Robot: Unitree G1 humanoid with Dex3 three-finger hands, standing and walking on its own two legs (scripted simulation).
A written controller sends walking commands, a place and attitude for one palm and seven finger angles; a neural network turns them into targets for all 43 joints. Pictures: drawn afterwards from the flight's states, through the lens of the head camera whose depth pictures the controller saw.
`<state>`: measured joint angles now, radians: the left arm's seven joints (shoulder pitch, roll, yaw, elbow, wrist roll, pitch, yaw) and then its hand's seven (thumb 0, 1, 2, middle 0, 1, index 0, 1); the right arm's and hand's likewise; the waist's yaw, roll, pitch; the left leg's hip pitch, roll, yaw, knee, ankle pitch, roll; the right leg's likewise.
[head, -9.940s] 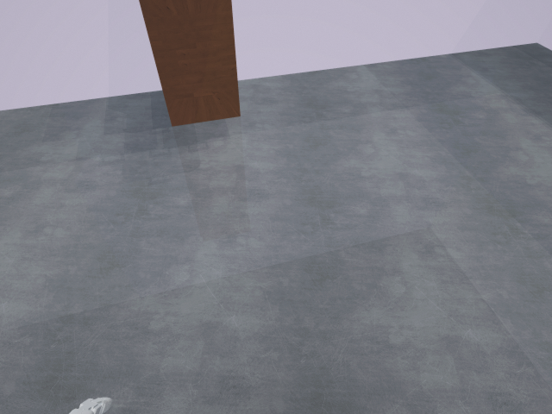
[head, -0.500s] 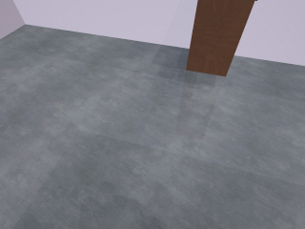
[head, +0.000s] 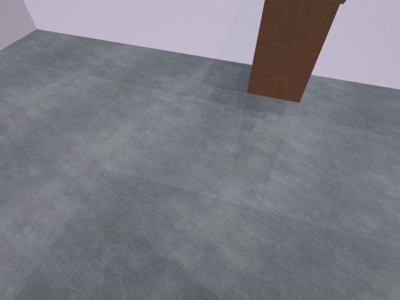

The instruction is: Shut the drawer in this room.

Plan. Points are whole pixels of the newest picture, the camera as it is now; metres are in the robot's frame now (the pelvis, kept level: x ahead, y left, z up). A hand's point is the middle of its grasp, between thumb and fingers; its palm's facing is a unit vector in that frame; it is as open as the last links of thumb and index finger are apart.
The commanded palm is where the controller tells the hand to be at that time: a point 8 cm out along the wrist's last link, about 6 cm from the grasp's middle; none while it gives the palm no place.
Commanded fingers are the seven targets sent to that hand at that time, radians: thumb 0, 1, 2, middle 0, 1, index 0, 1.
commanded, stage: stand and wait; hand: left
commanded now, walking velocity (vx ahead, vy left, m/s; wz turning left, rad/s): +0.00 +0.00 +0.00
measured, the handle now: out of the picture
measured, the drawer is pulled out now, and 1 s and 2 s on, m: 0.22 0.22 0.22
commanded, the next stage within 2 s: turn or walk to find it in 0.18 s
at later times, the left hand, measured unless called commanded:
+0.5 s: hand out of the picture +0.08 +0.24 -0.16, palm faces +0.04 -0.95 -0.31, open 7.4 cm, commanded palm none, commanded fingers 0.00 0.90 0.90 -0.20 -0.30 -0.20 -0.30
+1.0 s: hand out of the picture +0.02 +0.22 -0.19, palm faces +0.20 -0.95 -0.24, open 7.4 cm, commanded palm none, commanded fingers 0.00 0.90 0.90 -0.20 -0.30 -0.20 -0.30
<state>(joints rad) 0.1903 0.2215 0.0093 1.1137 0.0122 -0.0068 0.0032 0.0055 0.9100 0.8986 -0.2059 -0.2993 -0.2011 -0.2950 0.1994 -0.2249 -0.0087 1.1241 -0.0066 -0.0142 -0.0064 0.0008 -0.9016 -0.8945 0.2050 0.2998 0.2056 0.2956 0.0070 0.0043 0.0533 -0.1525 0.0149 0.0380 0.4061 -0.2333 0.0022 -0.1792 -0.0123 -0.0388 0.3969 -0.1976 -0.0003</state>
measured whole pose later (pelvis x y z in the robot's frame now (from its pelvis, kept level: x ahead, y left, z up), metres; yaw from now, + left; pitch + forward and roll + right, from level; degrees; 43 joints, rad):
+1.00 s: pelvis +0.01 +0.01 -0.02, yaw +12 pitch +1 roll -1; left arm 0.16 0.24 0.04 1.00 0.02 0.06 0.02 0.01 0.91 0.90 -0.21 -0.30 -0.20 -0.30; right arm 0.22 -0.21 -0.03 1.00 -0.02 0.03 0.00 0.00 -0.90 -0.89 0.20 0.30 0.20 0.30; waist -0.01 -0.02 0.11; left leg -0.32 -0.04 0.01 0.62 -0.32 0.05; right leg -0.34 -0.08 -0.11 0.85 -0.49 0.04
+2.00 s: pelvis -0.02 -0.05 -0.01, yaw +30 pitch -1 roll +1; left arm 0.25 0.21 0.03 1.08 0.01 0.04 0.02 0.01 0.91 0.90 -0.20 -0.30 -0.20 -0.29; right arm 0.11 -0.16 -0.02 1.05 -0.01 0.02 -0.02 0.00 -0.91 -0.89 0.21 0.30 0.21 0.30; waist 0.04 -0.02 0.07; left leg -0.17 0.00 0.02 0.48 -0.29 0.01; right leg -0.25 -0.08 -0.08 0.64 -0.40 0.06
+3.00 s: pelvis -0.05 -0.09 +0.00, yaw +55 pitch -1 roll +2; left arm 0.21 0.16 0.03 0.93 0.02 0.02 0.02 0.01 0.91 0.90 -0.21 -0.30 -0.20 -0.30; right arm 0.21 -0.26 -0.09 0.98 -0.02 0.08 0.02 0.00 -0.90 -0.89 0.20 0.30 0.20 0.30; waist -0.03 0.04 0.07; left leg -0.51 -0.02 -0.04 1.15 -0.36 -0.04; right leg -0.19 -0.06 -0.13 0.49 -0.29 -0.03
